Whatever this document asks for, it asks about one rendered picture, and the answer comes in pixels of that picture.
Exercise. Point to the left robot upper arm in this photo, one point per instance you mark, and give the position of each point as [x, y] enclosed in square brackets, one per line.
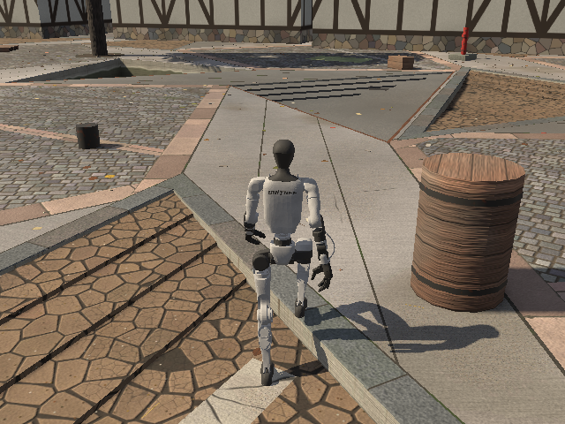
[252, 199]

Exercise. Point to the robot right hand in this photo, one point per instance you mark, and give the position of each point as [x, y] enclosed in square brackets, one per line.
[326, 268]

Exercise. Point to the robot left forearm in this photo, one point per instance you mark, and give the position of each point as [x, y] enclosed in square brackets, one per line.
[249, 228]

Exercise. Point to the robot right forearm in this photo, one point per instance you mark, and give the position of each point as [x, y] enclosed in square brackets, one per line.
[321, 243]

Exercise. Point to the robot left hand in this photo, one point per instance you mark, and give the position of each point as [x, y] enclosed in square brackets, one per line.
[252, 240]

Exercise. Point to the robot left shin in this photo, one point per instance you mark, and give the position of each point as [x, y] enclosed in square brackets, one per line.
[265, 341]

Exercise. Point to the right robot upper arm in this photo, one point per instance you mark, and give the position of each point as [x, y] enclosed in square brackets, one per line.
[313, 201]

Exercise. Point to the right robot thigh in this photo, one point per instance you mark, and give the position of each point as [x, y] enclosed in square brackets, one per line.
[303, 250]

